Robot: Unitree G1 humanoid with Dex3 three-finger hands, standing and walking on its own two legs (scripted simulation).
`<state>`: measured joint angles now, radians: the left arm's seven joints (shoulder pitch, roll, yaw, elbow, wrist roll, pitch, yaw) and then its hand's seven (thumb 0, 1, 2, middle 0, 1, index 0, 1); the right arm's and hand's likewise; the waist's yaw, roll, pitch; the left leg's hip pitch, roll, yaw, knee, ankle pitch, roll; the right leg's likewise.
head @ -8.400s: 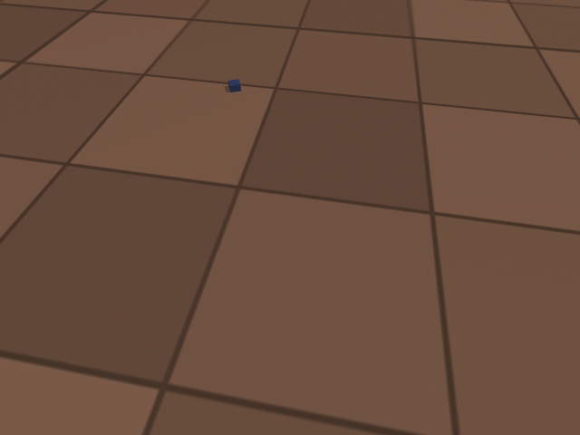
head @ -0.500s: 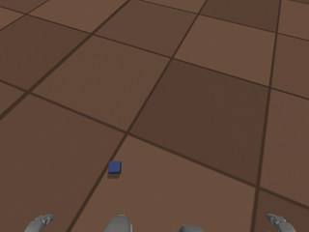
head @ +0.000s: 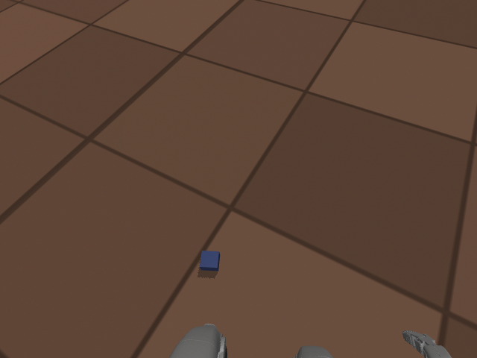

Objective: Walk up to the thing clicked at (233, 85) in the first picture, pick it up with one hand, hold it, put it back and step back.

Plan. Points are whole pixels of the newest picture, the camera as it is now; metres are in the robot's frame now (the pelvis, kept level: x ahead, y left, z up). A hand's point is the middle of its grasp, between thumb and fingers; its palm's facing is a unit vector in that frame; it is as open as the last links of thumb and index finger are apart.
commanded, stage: walk up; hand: left
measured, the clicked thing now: (210, 260) +0.48 +0.20 -0.72
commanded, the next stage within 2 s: stand in 1.26 s
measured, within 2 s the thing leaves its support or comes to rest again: neither
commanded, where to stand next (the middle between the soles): +0.07 -0.05 m, yaw -5 degrees
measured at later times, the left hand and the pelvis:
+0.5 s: hand out of the picture +0.06 +0.21 -0.15, palm faces -0.17 -0.88 -0.45, open 7.3 cm; pelvis -0.05 -0.04 -0.02, yaw -7 degrees
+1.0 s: hand out of the picture +0.07 +0.31 -0.15, palm faces -0.13 -0.91 -0.40, open 7.4 cm; pelvis -0.03 +0.02 +0.00, yaw -6 degrees
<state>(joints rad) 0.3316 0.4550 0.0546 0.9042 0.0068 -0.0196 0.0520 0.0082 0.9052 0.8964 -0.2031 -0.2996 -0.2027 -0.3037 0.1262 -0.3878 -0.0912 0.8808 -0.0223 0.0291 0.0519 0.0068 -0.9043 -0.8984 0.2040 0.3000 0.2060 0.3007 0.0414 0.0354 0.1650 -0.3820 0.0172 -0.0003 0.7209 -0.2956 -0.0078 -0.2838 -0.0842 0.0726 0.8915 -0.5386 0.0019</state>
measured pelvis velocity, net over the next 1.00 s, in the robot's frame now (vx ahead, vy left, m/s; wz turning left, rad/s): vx -0.03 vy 0.02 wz -0.10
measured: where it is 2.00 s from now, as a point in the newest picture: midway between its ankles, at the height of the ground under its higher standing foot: outside the picture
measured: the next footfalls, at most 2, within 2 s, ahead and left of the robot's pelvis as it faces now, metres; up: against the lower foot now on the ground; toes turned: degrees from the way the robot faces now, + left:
right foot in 0.36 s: +0.01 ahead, -0.19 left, +0.00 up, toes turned -5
left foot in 0.78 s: +0.07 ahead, +0.12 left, +0.00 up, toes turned -7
